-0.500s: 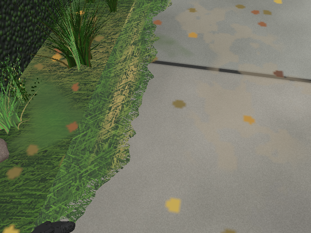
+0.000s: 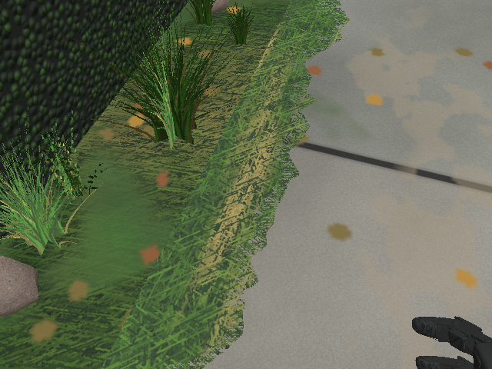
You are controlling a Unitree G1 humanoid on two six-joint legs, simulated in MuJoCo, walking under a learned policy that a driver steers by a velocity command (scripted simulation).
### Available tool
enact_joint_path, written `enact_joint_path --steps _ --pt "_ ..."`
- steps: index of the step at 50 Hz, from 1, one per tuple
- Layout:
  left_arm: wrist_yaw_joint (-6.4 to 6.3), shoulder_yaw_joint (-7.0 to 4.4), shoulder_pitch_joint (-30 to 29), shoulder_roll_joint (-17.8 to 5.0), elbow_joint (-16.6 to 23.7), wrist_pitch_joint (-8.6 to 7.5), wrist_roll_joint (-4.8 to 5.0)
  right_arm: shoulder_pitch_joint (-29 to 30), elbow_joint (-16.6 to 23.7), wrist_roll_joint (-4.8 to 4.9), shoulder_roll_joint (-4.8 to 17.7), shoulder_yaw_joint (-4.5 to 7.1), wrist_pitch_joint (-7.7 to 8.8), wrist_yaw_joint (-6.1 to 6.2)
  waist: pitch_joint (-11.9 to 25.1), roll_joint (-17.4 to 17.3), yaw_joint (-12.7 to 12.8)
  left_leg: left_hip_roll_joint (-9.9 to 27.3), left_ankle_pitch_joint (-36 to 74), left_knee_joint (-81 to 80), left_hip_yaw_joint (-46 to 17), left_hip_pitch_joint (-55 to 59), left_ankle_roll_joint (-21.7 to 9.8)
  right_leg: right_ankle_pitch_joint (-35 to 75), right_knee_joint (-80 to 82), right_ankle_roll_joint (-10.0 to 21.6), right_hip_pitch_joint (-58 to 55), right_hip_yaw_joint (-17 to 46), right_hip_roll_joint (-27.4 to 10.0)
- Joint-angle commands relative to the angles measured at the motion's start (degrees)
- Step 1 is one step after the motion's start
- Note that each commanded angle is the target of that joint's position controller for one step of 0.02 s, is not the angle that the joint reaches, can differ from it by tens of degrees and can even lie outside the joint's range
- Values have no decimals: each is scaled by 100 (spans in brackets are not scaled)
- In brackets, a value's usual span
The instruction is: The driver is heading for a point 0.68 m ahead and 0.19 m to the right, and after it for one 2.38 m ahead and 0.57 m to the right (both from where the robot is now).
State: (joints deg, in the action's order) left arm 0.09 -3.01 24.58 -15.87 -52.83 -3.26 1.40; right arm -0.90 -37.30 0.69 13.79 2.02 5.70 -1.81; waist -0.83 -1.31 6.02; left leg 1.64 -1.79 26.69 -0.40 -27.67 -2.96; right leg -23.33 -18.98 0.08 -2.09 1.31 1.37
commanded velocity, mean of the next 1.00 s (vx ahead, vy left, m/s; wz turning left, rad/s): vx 0.50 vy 0.00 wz -0.47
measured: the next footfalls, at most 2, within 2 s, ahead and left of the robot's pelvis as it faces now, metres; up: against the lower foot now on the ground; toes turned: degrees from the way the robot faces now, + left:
right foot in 0.56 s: +0.40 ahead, -0.17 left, +0.00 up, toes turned -21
left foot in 1.04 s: +0.75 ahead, -0.11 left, +0.00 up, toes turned -30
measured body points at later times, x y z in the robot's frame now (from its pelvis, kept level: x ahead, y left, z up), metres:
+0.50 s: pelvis +0.25 -0.02 +0.00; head +0.28 -0.03 +0.45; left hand +0.51 +0.16 -0.09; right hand +0.20 -0.30 -0.13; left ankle +0.13 +0.12 -0.73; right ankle +0.37 -0.17 -0.71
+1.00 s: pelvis +0.52 -0.12 +0.01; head +0.54 -0.14 +0.46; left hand +0.70 +0.12 -0.10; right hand +0.60 -0.43 -0.07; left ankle +0.72 -0.08 -0.71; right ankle +0.37 -0.16 -0.73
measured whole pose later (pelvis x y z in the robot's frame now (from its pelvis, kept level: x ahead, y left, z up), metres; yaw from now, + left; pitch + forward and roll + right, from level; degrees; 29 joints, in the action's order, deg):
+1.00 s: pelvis +0.52 -0.12 +0.01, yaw -30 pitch +2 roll -1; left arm -0.4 -4.3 20.1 -16.5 -43.2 -2.8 0.9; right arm -2.4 -40.7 0.2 15.7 2.4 6.2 -2.0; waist -0.6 -2.3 4.5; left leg 1.3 1.0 29.0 -1.7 -30.8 0.1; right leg -21.4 -22.2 3.0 2.5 8.2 5.3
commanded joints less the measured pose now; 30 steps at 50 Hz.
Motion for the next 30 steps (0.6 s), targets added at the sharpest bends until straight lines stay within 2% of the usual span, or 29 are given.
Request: enact_joint_path --steps 1,2,3,4,5,6,7,9,11,14,17,20,22,23,25,26,27,28,29,30 --pt "-42 -16 -385 -467 573 -63 -210 -2431 -135 -139 1567 570 57 161 1840 -341 -1488 1383 182 225 -1407 3989 -623 2063 -3291 390 2084 214 -502" --pt "-15 99 431 -27 594 -168 -16 -2456 -232 -171 1693 566 8 107 2478 -1864 -1036 2391 -1043 -508 -3772 5195 -1377 -1110 -4803 191 3900 354 125" --pt "-18 -66 80 -716 492 -191 123 -2274 -173 -119 1086 431 -6 111 1830 -1033 -1208 2159 -1786 -799 -3587 4658 -1161 -915 -5379 184 4423 716 -219" --pt "-19 -140 -391 -885 624 -188 151 -1920 -167 -64 856 346 5 122 1048 -719 -1158 1970 -1639 -928 -2677 3899 -935 -343 -5380 204 4602 596 -432" --pt "-43 -142 -590 -777 639 -157 102 -1561 -174 -80 741 297 20 106 677 -322 -969 1728 -1172 -1125 -2101 3160 -826 110 -5214 159 4360 505 -650" --pt "-54 -175 -669 -701 643 -99 27 -1297 -198 -100 581 258 41 82 339 -262 -818 1487 -845 -1363 -1579 2616 -742 416 -4956 139 4184 505 -774" --pt "-36 -173 -518 -567 650 -30 40 -1163 -245 -145 609 271 80 82 280 -521 -638 1447 -615 -1560 -1258 2228 -755 638 -4869 96 3858 519 -901" --pt "-19 -160 -513 -374 686 90 54 -1048 -351 -139 606 306 152 85 135 -429 -521 1393 -157 -1818 -750 1909 -830 834 -4755 17 3777 478 -964" --pt "-32 -181 -726 -348 806 167 32 -1052 -455 -158 696 346 185 122 -14 -269 -489 1390 213 -1921 -331 1879 -831 1215 -4506 -26 4049 539 -981" --pt "34 -170 -1092 -289 959 149 -3 -1203 -609 -168 820 391 149 193 -120 -180 -579 1291 468 -1975 245 2071 -771 2039 -3639 -57 4237 499 -944" --pt "154 -109 -1684 -193 1157 103 -20 -1339 -704 -127 972 429 88 243 -274 -87 -799 1253 544 -1994 703 2233 -667 2638 -2697 11 4111 158 -865" --pt "248 -71 -2244 -165 1433 99 -21 -1633 -854 -56 1099 476 -13 263 -457 -31 -1011 1423 664 -1877 908 2760 -632 2507 -2147 134 4279 -86 -804" --pt "309 -76 -2463 -205 1606 103 -13 -1745 -935 5 1167 506 -101 264 -506 -75 -1037 1533 1023 -1645 1014 3170 -563 2121 -1928 257 4355 -248 -728" --pt "337 -94 -2487 -244 1676 107 -9 -1734 -951 28 1216 521 -144 270 -470 -128 -985 1566 1507 -1444 1090 3311 -505 1868 -1845 344 4247 -362 -640" --pt "353 -196 -2192 -427 1719 137 -7 -1616 -921 69 1392 563 -221 301 -115 -355 -709 1548 3455 -659 1259 3448 -372 1278 -1826 570 3524 -717 -254" --pt "342 -304 -1659 -610 1623 152 10 -1545 -901 89 1457 575 -271 316 208 -415 -382 1472 4225 148 1351 3373 -291 1088 -1762 722 2806 -866 8" --pt "284 -486 -738 -911 1390 162 21 -1437 -869 121 1432 545 -297 332 684 -306 136 1249 4096 1356 1507 2874 -97 1476 -1327 944 1447 -871 262" --pt "150 -688 111 -1466 1204 227 13 -1525 -752 -26 1172 436 -245 346 1207 399 419 978 1982 3170 1513 1357 201 1630 -1186 1303 -323 454 -495" --pt "135 -730 -289 -1994 1368 166 48 -1901 -389 -140 416 190 -55 276 1771 1771 -313 -360 -3020 5283 754 -1197 572 770 -369 2537 -2067 3947 -1928" --pt "169 -563 -90 -1468 1465 98 -25 -1337 -326 68 908 258 200 173 2191 953 131 -226 -3059 5632 -507 -1831 416 329 284 2487 -2197 4553 -2102"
